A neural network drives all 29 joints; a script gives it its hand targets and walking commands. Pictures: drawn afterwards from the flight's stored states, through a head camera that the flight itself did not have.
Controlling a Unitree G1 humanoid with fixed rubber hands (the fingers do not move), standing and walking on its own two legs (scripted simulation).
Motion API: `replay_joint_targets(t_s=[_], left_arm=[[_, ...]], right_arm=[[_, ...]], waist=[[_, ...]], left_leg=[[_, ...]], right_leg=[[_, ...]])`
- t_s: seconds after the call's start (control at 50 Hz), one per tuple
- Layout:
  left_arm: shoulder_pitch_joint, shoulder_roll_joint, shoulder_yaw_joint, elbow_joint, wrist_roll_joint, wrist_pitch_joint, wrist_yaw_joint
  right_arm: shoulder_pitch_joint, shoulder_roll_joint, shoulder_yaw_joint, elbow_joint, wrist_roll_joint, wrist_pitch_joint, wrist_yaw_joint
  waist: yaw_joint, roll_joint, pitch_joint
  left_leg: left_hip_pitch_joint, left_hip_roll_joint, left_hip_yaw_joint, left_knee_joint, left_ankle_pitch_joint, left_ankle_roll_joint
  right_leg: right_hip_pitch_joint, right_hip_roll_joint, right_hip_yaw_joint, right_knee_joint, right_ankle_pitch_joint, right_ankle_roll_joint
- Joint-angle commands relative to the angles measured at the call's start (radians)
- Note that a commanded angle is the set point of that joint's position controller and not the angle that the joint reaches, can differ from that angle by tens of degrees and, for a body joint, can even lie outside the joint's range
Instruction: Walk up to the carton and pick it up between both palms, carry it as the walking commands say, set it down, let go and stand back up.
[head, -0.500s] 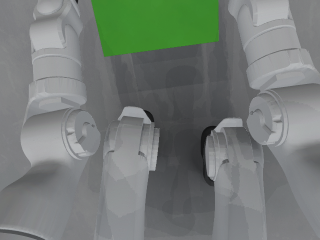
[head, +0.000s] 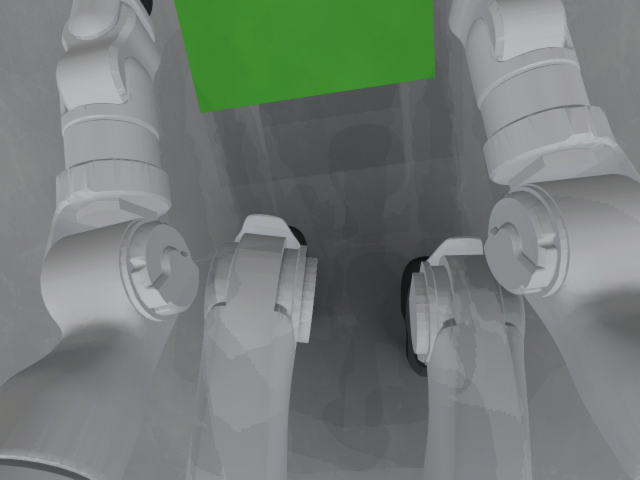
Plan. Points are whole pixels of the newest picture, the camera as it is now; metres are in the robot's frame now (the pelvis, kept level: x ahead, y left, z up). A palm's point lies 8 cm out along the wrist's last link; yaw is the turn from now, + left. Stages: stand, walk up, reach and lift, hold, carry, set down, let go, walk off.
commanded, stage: set down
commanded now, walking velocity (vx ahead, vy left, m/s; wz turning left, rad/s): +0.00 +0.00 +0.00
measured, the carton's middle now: out of the picture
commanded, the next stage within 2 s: none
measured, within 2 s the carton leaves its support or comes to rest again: neither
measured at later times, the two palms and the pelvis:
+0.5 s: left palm out of the picture +0.52 +0.25 -0.17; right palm out of the picture +0.57 -0.05 -0.18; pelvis +0.01 +0.00 -0.01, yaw +0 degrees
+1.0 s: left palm (138, 0) +0.50 +0.25 -0.18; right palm out of the picture +0.56 -0.05 -0.19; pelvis +0.00 +0.00 -0.01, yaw +0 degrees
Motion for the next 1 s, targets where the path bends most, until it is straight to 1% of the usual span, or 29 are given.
replay_joint_targets(t_s=[0.0, 0.02, 0.06, 0.12, 0.14, 0.22, 0.24, 0.26, 0.28, 0.32, 0.36, 0.4, 0.44, 0.48, 0.5, 0.56, 0.58, 0.64, 0.66, 0.68, 0.7, 0.72, 0.74, 0.78, 0.84, 0.88, 0.9, 0.94, 0.98], left_arm=[[-0.362, -0.855, -0.370, 0.076, -0.037, 0.030, -0.244], [-0.384, -0.791, -0.381, 0.071, -0.035, 0.028, -0.241], [-0.351, -0.811, -0.345, 0.104, -0.039, 0.028, -0.244], [-0.346, -0.846, -0.394, 0.092, -0.060, 0.033, -0.245], [-0.373, -0.790, -0.351, 0.092, -0.028, 0.028, -0.239], [-0.391, -0.794, -0.376, 0.082, -0.047, 0.027, -0.236], [-0.309, -0.797, -0.341, 0.139, -0.009, 0.032, -0.244], [-0.311, -0.821, -0.345, 0.129, -0.018, 0.029, -0.245], [-0.326, -0.785, -0.338, 0.104, -0.018, 0.022, -0.240], [-0.366, -0.757, -0.331, 0.089, -0.029, 0.016, -0.238], [-0.352, -0.788, -0.351, 0.103, -0.030, 0.021, -0.245], [-0.300, -0.752, -0.306, 0.145, -0.002, 0.022, -0.247], [-0.303, -0.797, -0.325, 0.142, -0.013, 0.023, -0.248], [-0.300, -0.719, -0.310, 0.127, -0.001, 0.011, -0.246], [-0.272, -0.774, -0.310, 0.122, 0.000, 0.017, -0.252], [-0.328, -0.692, -0.306, 0.078, 0.002, 0.003, -0.228], [-0.290, -0.692, -0.295, 0.117, -0.011, 0.003, -0.226], [-0.289, -0.641, -0.276, 0.153, -0.009, -0.001, -0.214], [-0.244, -0.589, -0.245, 0.180, 0.036, 0.001, -0.208], [-0.278, -0.563, -0.229, 0.129, 0.028, -0.015, -0.197], [-0.247, -0.539, -0.249, 0.142, 0.021, -0.023, -0.187], [-0.282, -0.540, -0.217, 0.107, 0.018, -0.027, -0.180], [-0.251, -0.513, -0.222, 0.123, 0.032, -0.030, -0.173], [-0.208, -0.435, -0.179, 0.149, 0.018, -0.045, -0.150], [-0.218, -0.334, -0.144, 0.161, 0.029, -0.069, -0.109], [-0.168, -0.141, -0.099, 0.147, 0.045, -0.097, -0.058], [-0.115, -0.029, -0.056, 0.184, 0.025, -0.105, -0.027], [-0.129, 0.114, -0.050, 0.183, -0.006, -0.145, 0.037], [-0.194, 0.206, -0.074, 0.130, -0.065, -0.181, 0.077]], right_arm=[[-0.263, 0.879, 0.260, 0.069, 0.044, 0.027, 0.255], [-0.238, 0.861, 0.244, 0.093, 0.042, 0.030, 0.255], [-0.245, 0.849, 0.259, 0.088, 0.029, 0.032, 0.255], [-0.219, 0.802, 0.220, 0.067, 0.006, 0.028, 0.258], [-0.229, 0.836, 0.246, 0.086, 0.019, 0.033, 0.259], [-0.214, 0.822, 0.233, 0.099, 0.026, 0.035, 0.261], [-0.256, 0.816, 0.256, 0.072, 0.032, 0.026, 0.262], [-0.244, 0.795, 0.245, 0.063, 0.019, 0.022, 0.261], [-0.235, 0.837, 0.246, 0.080, 0.018, 0.034, 0.270], [-0.247, 0.855, 0.271, 0.093, 0.028, 0.037, 0.257], [-0.191, 0.820, 0.236, 0.107, 0.015, 0.033, 0.257], [-0.257, 0.818, 0.269, 0.071, 0.029, 0.024, 0.251], [-0.219, 0.813, 0.246, 0.078, 0.013, 0.020, 0.246], [-0.242, 0.791, 0.265, 0.048, 0.017, 0.020, 0.246], [-0.204, 0.790, 0.252, 0.062, 0.012, 0.020, 0.243], [-0.187, 0.776, 0.249, 0.077, 0.023, 0.019, 0.240], [-0.212, 0.717, 0.234, 0.070, 0.010, 0.018, 0.227], [-0.211, 0.685, 0.231, 0.047, 0.006, 0.009, 0.210], [-0.208, 0.658, 0.251, 0.033, 0.023, 0.002, 0.209], [-0.218, 0.646, 0.241, 0.033, 0.013, 0.003, 0.203], [-0.198, 0.624, 0.238, 0.034, 0.023, -0.010, 0.200], [-0.161, 0.595, 0.210, 0.080, -0.013, 0.002, 0.188], [-0.192, 0.574, 0.211, 0.055, 0.007, -0.008, 0.184], [-0.199, 0.461, 0.212, 0.013, 0.004, -0.025, 0.161], [-0.183, 0.385, 0.180, 0.019, -0.001, -0.030, 0.133], [-0.158, 0.199, 0.166, 0.012, 0.031, -0.045, 0.097], [-0.131, 0.054, 0.132, 0.037, 0.023, -0.044, 0.065], [-0.191, -0.165, 0.113, -0.012, 0.035, -0.073, 0.013], [-0.248, -0.166, 0.165, -0.046, 0.094, -0.080, -0.007]], waist=[[0.049, -0.091, -0.847], [0.055, -0.058, -0.846], [0.041, -0.149, -0.843], [-0.026, -0.078, -0.848], [0.041, -0.097, -0.777], [0.013, -0.082, -0.797], [0.077, -0.089, -0.772], [0.023, -0.074, -0.793], [0.044, -0.146, -0.783], [0.055, -0.167, -0.811], [0.025, -0.104, -0.799], [0.083, -0.141, -0.802], [0.045, -0.079, -0.832], [0.086, -0.103, -0.789], [0.034, -0.115, -0.794], [0.066, -0.098, -0.818], [0.025, -0.144, -0.823], [0.042, -0.127, -0.865], [0.106, -0.082, -0.831], [0.084, -0.137, -0.801], [0.093, -0.081, -0.874], [0.052, -0.117, -0.831], [0.086, -0.079, -0.861], [0.089, -0.135, -0.897], [0.078, -0.130, -0.904], [0.131, -0.077, -0.936], [0.100, -0.139, -0.931], [0.092, -0.110, -1.032], [0.104, -0.136, -1.051]], left_leg=[[0.541, -0.074, 0.079, -0.136, 0.493, 0.047], [0.547, -0.069, 0.087, -0.140, 0.471, 0.036], [0.489, -0.074, 0.077, -0.147, 0.406, 0.038], [0.567, -0.073, 0.058, -0.143, 0.440, 0.033], [0.511, -0.080, 0.093, -0.138, 0.414, 0.036], [0.554, -0.070, 0.074, -0.132, 0.454, 0.034], [0.507, -0.078, 0.081, -0.135, 0.468, 0.035], [0.538, -0.078, 0.081, -0.123, 0.454, 0.041], [0.519, -0.082, 0.083, -0.136, 0.453, 0.045], [0.478, -0.068, 0.074, -0.122, 0.425, 0.047], [0.493, -0.073, 0.088, -0.114, 0.444, 0.037], [0.434, -0.070, 0.092, -0.109, 0.419, 0.038], [0.472, -0.073, 0.096, -0.117, 0.443, 0.038], [0.478, -0.066, 0.086, -0.106, 0.493, 0.044], [0.454, -0.070, 0.088, -0.112, 0.470, 0.042], [0.478, -0.070, 0.103, -0.115, 0.457, 0.035], [0.490, -0.067, 0.083, -0.104, 0.444, 0.034], [0.476, -0.061, 0.084, -0.101, 0.445, 0.029], [0.467, -0.064, 0.104, -0.106, 0.429, 0.022], [0.437, -0.068, 0.101, -0.100, 0.434, 0.033], [0.492, -0.056, 0.107, -0.107, 0.462, 0.023], [0.452, -0.057, 0.101, -0.096, 0.451, 0.021], [0.505, -0.052, 0.095, -0.102, 0.480, 0.021], [0.497, -0.056, 0.087, -0.094, 0.463, 0.020], [0.542, -0.053, 0.083, -0.113, 0.507, 0.014], [0.560, -0.044, 0.107, -0.102, 0.523, 0.002], [0.576, -0.041, 0.084, -0.121, 0.475, 0.001], [0.634, -0.040, 0.080, -0.104, 0.547, -0.008], [0.686, -0.032, 0.078, -0.113, 0.626, 0.004]], right_leg=[[0.315, 0.023, -0.101, -0.214, 0.409, -0.044], [0.329, 0.018, -0.096, -0.215, 0.401, -0.049], [0.385, 0.006, -0.109, -0.207, 0.379, -0.041], [0.324, 0.010, -0.124, -0.196, 0.363, -0.055], [0.306, 0.012, -0.103, -0.224, 0.352, -0.050], [0.310, 0.013, -0.107, -0.199, 0.366, -0.053], [0.349, 0.007, -0.099, -0.204, 0.408, -0.043], [0.334, 0.013, -0.104, -0.200, 0.385, -0.043], [0.325, 0.012, -0.123, -0.196, 0.385, -0.036], [0.387, -0.001, -0.093, -0.200, 0.406, -0.037], [0.371, 0.007, -0.104, -0.193, 0.415, -0.042], [0.440, -0.001, -0.087, -0.196, 0.444, -0.030], [0.421, 0.007, -0.085, -0.197, 0.450, -0.043], [0.366, 0.003, -0.085, -0.184, 0.468, -0.026], [0.393, 0.008, -0.092, -0.200, 0.474, -0.033], [0.391, 0.008, -0.100, -0.185, 0.452, -0.031], [0.417, -0.002, -0.100, -0.192, 0.435, -0.027], [0.434, -0.005, -0.091, -0.186, 0.459, -0.024], [0.457, -0.005, -0.076, -0.204, 0.469, -0.020], [0.403, -0.005, -0.082, -0.207, 0.456, -0.021], [0.449, -0.002, -0.095, -0.181, 0.472, -0.013], [0.458, -0.009, -0.076, -0.202, 0.486, -0.022], [0.433, -0.008, -0.085, -0.187, 0.486, -0.013], [0.451, -0.017, -0.083, -0.185, 0.467, -0.006], [0.460, -0.018, -0.082, -0.208, 0.494, 0.001], [0.474, -0.028, -0.073, -0.194, 0.487, 0.000], [0.509, -0.039, -0.096, -0.187, 0.441, 0.014], [0.477, -0.037, -0.098, -0.177, 0.467, 0.017], [0.447, -0.046, -0.102, -0.175, 0.501, 0.031]])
